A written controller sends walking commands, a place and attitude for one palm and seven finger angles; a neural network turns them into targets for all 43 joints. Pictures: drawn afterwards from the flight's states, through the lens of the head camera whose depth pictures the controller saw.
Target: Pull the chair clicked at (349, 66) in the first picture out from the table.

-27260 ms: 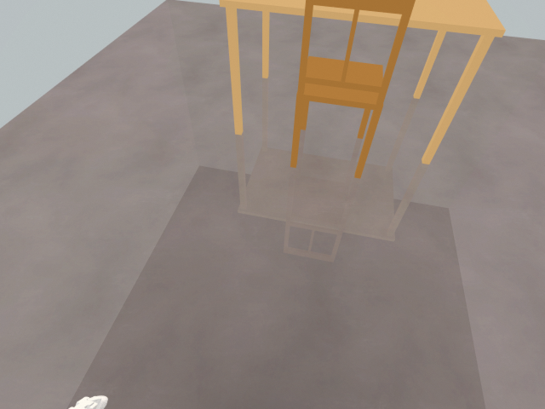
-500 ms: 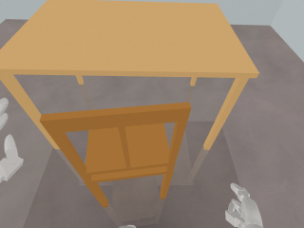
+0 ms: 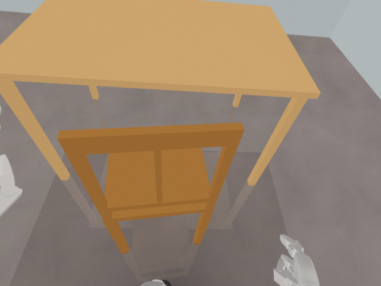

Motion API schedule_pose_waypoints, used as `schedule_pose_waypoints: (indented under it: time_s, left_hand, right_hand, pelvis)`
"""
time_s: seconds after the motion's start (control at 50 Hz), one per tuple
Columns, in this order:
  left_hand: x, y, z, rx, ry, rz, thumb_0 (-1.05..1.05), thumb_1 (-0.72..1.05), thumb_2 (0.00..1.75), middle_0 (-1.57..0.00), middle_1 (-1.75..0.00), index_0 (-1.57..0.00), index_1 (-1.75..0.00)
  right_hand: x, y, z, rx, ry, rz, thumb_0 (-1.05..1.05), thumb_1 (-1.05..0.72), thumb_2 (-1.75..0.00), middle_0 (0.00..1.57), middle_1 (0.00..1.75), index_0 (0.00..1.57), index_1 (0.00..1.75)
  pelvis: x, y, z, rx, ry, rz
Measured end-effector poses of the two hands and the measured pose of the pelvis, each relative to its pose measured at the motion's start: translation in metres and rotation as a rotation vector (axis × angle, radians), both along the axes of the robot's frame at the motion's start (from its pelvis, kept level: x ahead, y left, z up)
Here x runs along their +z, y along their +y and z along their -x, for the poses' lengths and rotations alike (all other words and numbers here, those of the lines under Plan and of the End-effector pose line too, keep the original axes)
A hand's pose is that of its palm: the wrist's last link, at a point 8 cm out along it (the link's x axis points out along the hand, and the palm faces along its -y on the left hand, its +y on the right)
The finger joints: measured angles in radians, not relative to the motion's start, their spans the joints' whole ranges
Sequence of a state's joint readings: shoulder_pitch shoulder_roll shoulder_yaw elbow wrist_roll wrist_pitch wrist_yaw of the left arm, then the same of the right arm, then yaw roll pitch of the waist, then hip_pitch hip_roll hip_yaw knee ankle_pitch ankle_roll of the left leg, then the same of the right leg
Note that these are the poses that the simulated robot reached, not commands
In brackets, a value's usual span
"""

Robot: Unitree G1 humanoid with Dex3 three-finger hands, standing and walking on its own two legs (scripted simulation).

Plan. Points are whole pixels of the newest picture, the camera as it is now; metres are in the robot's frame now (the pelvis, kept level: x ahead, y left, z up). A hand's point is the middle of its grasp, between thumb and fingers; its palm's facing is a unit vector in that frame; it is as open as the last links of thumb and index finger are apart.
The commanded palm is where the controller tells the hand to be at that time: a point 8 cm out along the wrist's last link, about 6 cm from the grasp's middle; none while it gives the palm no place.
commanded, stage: step back with the hand held close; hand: left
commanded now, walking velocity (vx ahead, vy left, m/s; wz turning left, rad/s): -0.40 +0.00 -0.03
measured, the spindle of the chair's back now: (158, 178) +0.40 +0.11 -0.09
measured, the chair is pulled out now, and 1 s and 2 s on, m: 0.16 0.16 0.16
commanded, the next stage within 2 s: stop stepping back and stand still in 0.44 s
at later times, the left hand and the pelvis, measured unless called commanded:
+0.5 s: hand (14, 267) +0.12 +0.23 +0.16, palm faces +0.31 -0.82 -0.48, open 7.4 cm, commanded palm +0.06 +0.27 +0.18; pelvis -0.09 -0.02 +0.00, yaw -2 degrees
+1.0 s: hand out of the picture +0.01 +0.27 +0.17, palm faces +0.53 -0.74 -0.41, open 7.4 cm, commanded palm -0.04 +0.29 +0.18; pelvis -0.15 -0.01 +0.01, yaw +4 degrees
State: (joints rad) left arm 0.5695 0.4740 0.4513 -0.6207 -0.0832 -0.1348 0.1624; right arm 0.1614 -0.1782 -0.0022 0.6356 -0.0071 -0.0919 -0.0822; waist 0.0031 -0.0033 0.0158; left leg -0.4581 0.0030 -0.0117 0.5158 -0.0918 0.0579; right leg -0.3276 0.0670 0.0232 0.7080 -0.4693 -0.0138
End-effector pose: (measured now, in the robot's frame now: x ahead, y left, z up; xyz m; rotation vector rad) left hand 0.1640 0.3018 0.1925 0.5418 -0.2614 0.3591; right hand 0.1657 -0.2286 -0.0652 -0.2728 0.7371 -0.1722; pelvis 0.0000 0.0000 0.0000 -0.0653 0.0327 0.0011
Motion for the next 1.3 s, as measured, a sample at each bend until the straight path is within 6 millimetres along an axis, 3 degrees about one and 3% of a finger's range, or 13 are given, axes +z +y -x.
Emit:
schedule_pose_waypoints:
  time_s: [0.1, 0.2, 0.28, 0.38, 0.58, 0.68, 0.8, 0.9, 1.0, 1.14, 1.3]
  left_hand:
    - [0.000, -0.010, 0.016, -0.019, 0.024, 0.005, 0.01, 0.89, 0.90, -0.21, -0.30, -0.21, -0.30]
    - [-0.002, -0.024, 0.030, -0.065, 0.024, 0.023, 0.01, 0.89, 0.90, -0.21, -0.30, -0.21, -0.30]
    - [-0.006, -0.021, 0.037, -0.062, -0.001, 0.028, 0.01, 0.88, 0.90, -0.21, -0.31, -0.21, -0.30]
    - [-0.009, -0.012, 0.047, -0.034, 0.024, 0.028, 0.01, 0.89, 0.90, -0.21, -0.30, -0.21, -0.30]
    - [-0.002, -0.047, 0.109, -0.071, 0.070, -0.018, 0.01, 0.89, 0.90, -0.21, -0.30, -0.21, -0.30]
    - [-0.007, -0.032, 0.135, 0.040, 0.078, 0.016, 0.01, 0.88, 0.90, -0.21, -0.31, -0.22, -0.30]
    - [-0.018, -0.012, 0.165, 0.116, 0.069, 0.059, 0.01, 0.89, 0.90, -0.21, -0.30, -0.21, -0.30]
    - [-0.010, -0.007, 0.188, 0.133, 0.036, 0.040, 0.01, 0.89, 0.90, -0.21, -0.30, -0.21, -0.30]
    - [-0.004, -0.004, 0.198, 0.157, -0.025, 0.045, 0.01, 0.89, 0.90, -0.21, -0.30, -0.21, -0.30]
    - [-0.012, -0.006, 0.195, 0.162, -0.019, 0.094, 0.01, 0.89, 0.90, -0.21, -0.30, -0.21, -0.30]
    - [-0.013, -0.004, 0.185, 0.152, 0.012, 0.081, 0.01, 0.89, 0.90, -0.21, -0.30, -0.21, -0.30]
  right_hand:
    - [0.002, 0.007, 0.002, 0.056, -0.033, -0.033, 0.01, -0.90, -0.90, 0.21, 0.30, 0.21, 0.30]
    - [0.001, -0.001, 0.014, 0.044, -0.044, -0.044, 0.01, -0.90, -0.90, 0.21, 0.30, 0.21, 0.30]
    - [0.000, -0.014, 0.030, -0.011, -0.034, -0.009, 0.01, -0.90, -0.90, 0.21, 0.30, 0.21, 0.30]
    - [0.006, -0.020, 0.055, -0.032, -0.028, 0.009, 0.01, -0.90, -0.90, 0.20, 0.30, 0.21, 0.30]
    - [-0.007, -0.037, 0.118, -0.023, 0.000, -0.038, 0.01, -0.90, -0.90, 0.21, 0.30, 0.21, 0.30]
    - [-0.006, -0.045, 0.152, -0.067, 0.050, -0.025, 0.01, -0.90, -0.90, 0.21, 0.30, 0.21, 0.30]
    - [-0.008, -0.045, 0.174, -0.052, 0.039, 0.019, 0.01, -0.90, -0.90, 0.20, 0.30, 0.21, 0.30]
    - [-0.002, -0.027, 0.177, -0.003, 0.001, 0.000, 0.01, -0.90, -0.90, 0.20, 0.30, 0.20, 0.30]
    - [-0.002, -0.008, 0.168, 0.063, -0.031, -0.042, 0.01, -0.90, -0.90, 0.20, 0.30, 0.21, 0.30]
    - [0.002, 0.005, 0.151, 0.105, -0.076, -0.067, 0.01, -0.90, -0.90, 0.21, 0.30, 0.21, 0.30]
    - [0.007, 0.000, 0.141, 0.102, -0.069, -0.041, 0.01, -0.90, -0.90, 0.21, 0.30, 0.21, 0.30]
  pelvis:
    - [0.001, -0.005, 0.015, -0.027, 0.010, -0.013]
    - [-0.001, -0.008, 0.033, -0.026, -0.007, -0.008]
    - [-0.004, -0.004, 0.035, -0.010, 0.001, -0.009]
    - [0.000, -0.008, 0.058, -0.027, -0.007, -0.036]
    - [-0.001, -0.026, 0.111, -0.027, -0.027, -0.040]
    - [0.006, -0.027, 0.124, -0.005, -0.022, -0.083]
    - [0.001, -0.016, 0.142, 0.047, -0.048, -0.050]
    - [0.006, -0.014, 0.150, 0.061, -0.072, -0.049]
    - [0.006, -0.015, 0.154, 0.071, -0.092, -0.047]
    - [0.005, -0.015, 0.155, 0.069, -0.097, -0.042]
    - [0.007, -0.013, 0.147, 0.075, -0.081, -0.042]
